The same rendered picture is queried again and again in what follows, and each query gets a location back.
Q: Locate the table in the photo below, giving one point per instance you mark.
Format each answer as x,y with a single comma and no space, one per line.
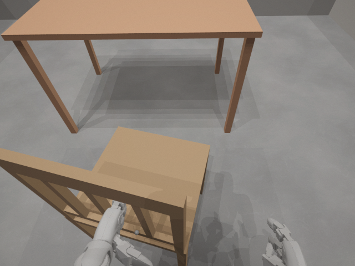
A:
135,19

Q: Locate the left robot forearm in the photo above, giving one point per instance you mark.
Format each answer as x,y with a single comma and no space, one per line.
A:
96,253

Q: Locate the left robot hand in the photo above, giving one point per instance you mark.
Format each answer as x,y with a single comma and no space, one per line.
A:
107,230

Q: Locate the chair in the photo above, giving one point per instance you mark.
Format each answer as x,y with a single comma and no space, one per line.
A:
160,179

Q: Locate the right robot hand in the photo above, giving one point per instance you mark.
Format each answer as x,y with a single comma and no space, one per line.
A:
289,252

